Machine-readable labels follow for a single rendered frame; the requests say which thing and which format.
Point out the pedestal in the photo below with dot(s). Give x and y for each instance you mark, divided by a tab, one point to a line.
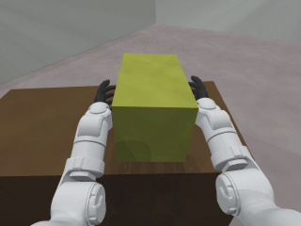
37	131

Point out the carton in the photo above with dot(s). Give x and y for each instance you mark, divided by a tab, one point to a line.
154	110

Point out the robot right upper arm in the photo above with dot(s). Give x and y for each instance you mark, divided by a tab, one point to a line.
247	195

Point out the robot left forearm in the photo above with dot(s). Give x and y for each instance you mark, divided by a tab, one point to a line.
86	162

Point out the robot right forearm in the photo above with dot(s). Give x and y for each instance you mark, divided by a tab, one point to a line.
228	152

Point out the robot left hand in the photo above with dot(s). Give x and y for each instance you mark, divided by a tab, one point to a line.
100	94

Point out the robot right hand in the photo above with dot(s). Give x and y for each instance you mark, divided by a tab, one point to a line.
200	90

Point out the robot left upper arm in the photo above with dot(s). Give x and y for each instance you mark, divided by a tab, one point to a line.
77	204

